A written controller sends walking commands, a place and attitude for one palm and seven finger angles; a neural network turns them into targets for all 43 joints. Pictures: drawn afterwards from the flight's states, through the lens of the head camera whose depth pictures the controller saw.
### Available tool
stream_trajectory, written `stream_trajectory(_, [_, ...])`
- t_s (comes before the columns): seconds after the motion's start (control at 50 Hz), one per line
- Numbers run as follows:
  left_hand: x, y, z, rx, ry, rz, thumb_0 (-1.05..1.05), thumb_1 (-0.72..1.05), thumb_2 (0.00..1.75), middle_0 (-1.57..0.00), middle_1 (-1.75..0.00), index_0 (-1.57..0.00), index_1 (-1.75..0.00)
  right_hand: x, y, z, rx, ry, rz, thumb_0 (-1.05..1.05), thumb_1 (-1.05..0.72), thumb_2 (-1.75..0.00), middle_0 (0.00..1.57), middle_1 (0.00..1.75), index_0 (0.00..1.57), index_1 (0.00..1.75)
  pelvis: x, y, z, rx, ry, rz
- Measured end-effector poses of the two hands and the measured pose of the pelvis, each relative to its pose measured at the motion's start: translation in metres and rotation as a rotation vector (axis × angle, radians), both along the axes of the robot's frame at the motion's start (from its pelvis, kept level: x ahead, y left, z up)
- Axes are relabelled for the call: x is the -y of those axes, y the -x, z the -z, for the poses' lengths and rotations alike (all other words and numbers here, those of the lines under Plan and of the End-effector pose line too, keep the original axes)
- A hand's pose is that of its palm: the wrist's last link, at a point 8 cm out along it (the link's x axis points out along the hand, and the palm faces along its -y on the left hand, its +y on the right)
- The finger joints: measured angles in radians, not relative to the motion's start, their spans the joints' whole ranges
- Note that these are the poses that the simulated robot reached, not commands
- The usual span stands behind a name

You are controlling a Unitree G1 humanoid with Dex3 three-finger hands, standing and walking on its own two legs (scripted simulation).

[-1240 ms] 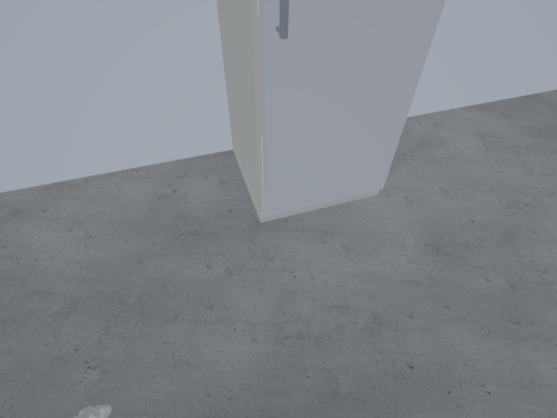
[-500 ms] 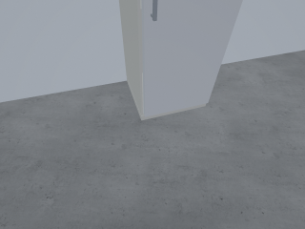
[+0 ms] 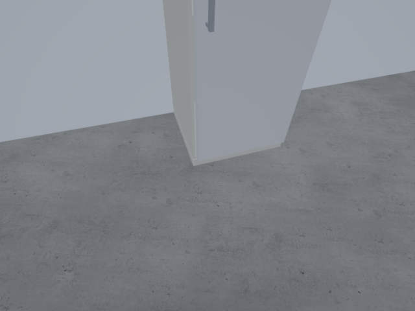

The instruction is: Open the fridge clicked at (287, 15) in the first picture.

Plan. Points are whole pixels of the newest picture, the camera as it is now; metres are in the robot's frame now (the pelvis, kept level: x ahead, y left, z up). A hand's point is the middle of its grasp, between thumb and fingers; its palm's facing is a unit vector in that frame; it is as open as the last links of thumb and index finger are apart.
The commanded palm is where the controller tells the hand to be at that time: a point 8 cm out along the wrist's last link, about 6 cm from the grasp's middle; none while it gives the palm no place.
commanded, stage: look at it before walking up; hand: left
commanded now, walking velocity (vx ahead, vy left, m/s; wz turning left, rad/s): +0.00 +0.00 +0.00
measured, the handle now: out of the picture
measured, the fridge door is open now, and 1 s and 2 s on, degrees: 0 0 0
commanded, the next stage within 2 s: walk to a spot facing it in 0.20 s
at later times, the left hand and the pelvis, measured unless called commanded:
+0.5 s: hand out of the picture +0.06 +0.23 -0.17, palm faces -0.06 -0.95 -0.32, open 7.4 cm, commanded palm none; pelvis -0.01 -0.01 -0.01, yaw -4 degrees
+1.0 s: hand out of the picture +0.06 +0.16 -0.16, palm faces -0.22 -0.95 -0.21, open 7.4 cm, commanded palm none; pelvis +0.00 -0.02 +0.00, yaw -18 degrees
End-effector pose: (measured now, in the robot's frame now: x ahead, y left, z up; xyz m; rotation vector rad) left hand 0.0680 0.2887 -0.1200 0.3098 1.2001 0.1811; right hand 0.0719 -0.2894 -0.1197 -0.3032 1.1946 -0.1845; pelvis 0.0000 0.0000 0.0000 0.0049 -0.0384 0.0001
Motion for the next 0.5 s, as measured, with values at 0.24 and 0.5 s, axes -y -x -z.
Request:
stream_trajectory(0.24, [0.001, 0.007, 0.000, -0.015, -0.004, -0.008, 0.00, 0.90, 0.89, -0.21, -0.30, -0.20, -0.30, 0.004, -0.001, -0.001, -0.002, 0.003, -0.004, 0.01, -0.90, -0.90, 0.20, 0.30, 0.20, 0.30, 0.002, 0.000, -0.001, 0.002, 0.000, 0.000])
stream_trajectory(0.5, [0.015, 0.011, 0.009, -0.065, 0.010, 0.014, 0.00, 0.90, 0.89, -0.21, -0.30, -0.20, -0.29, -0.003, 0.013, 0.009, 0.016, -0.017, 0.062, 0.01, -0.90, -0.90, 0.20, 0.30, 0.20, 0.30, 0.006, 0.006, 0.005, -0.009, -0.008, 0.069])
